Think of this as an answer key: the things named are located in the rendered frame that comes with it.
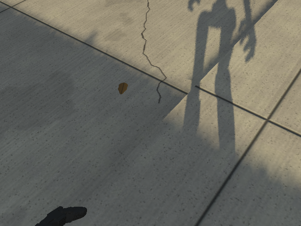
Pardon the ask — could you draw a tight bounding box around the robot left hand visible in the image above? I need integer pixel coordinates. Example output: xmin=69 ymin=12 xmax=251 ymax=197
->
xmin=35 ymin=206 xmax=87 ymax=226

